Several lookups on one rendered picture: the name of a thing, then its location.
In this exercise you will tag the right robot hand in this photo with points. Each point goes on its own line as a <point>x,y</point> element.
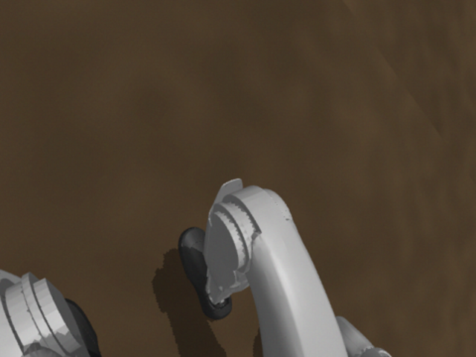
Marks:
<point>356,344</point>

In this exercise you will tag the right robot foot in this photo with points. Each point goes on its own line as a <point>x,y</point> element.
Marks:
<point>191,251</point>

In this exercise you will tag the left robot foot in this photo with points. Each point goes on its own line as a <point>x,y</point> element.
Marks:
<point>86,330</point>

